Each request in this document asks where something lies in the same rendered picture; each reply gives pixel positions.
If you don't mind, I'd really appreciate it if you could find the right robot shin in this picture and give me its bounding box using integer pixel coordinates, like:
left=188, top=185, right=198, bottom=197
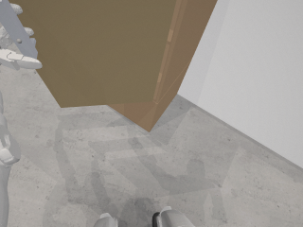
left=160, top=206, right=171, bottom=214

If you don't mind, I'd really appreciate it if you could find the cupboard door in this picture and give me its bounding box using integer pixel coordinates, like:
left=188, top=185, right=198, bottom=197
left=9, top=0, right=177, bottom=108

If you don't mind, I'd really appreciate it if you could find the left robot hand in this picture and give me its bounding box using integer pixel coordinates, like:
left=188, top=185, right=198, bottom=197
left=0, top=3, right=43, bottom=71

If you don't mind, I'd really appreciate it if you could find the left robot upper arm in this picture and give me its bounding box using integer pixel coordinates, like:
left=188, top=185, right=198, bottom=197
left=0, top=124, right=22, bottom=227

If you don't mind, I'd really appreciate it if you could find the handle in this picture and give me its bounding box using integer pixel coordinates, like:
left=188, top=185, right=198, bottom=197
left=0, top=0, right=38, bottom=60

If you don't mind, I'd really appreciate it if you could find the left robot thigh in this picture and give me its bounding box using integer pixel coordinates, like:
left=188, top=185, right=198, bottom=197
left=94, top=217, right=118, bottom=227

